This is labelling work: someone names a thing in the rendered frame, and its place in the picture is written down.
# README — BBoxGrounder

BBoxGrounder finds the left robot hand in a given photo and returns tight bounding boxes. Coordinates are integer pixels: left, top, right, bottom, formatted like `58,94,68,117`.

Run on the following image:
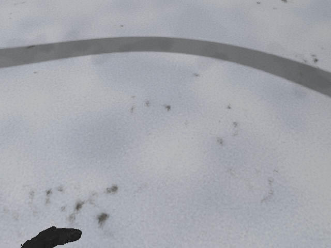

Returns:
21,226,82,248

